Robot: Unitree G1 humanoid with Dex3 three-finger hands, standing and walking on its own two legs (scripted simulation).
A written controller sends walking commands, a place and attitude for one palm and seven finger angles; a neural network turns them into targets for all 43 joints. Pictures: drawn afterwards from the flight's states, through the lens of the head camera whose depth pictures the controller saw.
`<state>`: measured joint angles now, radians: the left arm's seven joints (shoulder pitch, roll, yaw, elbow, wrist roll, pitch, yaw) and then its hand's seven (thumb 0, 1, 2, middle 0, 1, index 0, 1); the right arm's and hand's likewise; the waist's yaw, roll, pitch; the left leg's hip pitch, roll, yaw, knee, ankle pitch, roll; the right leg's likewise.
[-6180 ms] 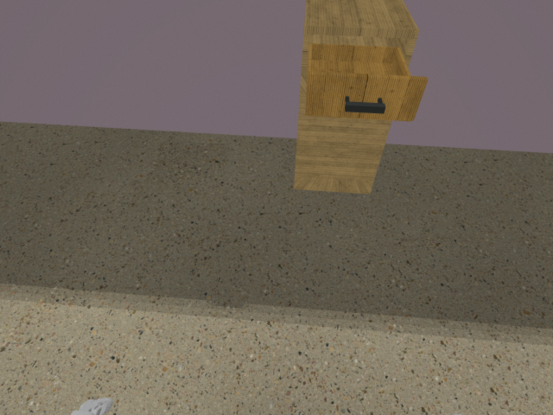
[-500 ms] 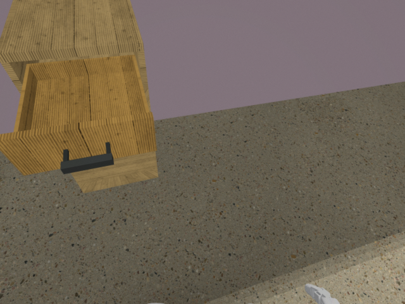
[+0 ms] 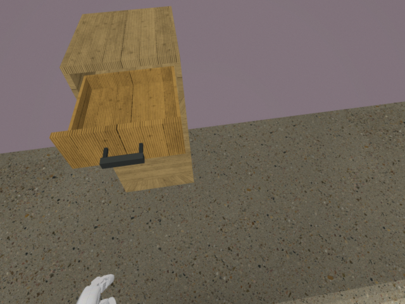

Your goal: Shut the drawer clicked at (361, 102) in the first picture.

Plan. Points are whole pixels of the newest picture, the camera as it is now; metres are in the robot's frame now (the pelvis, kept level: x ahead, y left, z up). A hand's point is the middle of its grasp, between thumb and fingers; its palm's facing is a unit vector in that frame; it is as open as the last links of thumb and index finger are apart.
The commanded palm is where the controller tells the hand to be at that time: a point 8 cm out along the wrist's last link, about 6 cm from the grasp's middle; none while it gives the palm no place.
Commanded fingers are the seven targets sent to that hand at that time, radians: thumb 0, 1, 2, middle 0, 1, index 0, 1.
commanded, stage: turn to face it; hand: left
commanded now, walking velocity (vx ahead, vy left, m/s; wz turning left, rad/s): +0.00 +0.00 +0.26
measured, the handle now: (123, 154) +0.51 +0.24 -0.06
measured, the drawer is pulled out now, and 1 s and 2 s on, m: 0.30 0.30 0.30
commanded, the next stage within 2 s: take the last steps up to it in 0.08 s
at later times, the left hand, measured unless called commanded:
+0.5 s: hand out of the picture -0.09 +0.21 -0.18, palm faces +0.26 -0.95 -0.18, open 7.4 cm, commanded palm none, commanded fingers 0.00 0.90 0.90 -0.20 -0.30 -0.20 -0.30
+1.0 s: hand (125, 257) +0.26 +0.21 -0.18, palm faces +0.09 -0.98 -0.20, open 7.4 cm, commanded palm none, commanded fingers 0.00 0.90 0.90 -0.20 -0.30 -0.20 -0.30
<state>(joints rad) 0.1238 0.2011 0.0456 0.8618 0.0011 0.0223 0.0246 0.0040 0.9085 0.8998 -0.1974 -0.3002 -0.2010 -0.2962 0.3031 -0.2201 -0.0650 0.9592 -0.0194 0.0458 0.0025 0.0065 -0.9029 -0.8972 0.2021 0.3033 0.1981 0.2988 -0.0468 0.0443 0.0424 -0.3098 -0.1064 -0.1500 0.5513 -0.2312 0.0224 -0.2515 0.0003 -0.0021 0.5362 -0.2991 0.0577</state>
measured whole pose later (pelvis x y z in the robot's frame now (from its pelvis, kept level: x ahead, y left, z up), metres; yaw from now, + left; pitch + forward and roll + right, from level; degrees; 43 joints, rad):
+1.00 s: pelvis +0.17 +0.02 -0.02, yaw +7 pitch -1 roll +1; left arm 0.11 0.17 0.05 0.99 0.01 -0.05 -0.02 0.00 0.91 0.90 -0.19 -0.30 -0.20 -0.30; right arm 0.54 -0.11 -0.02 1.19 -0.02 -0.04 -0.03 0.01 -0.91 -0.90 0.20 0.30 0.20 0.30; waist -0.05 0.01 0.09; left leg 0.06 0.06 0.09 0.61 -0.52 -0.02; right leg -0.47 -0.01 -0.12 0.65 -0.14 -0.08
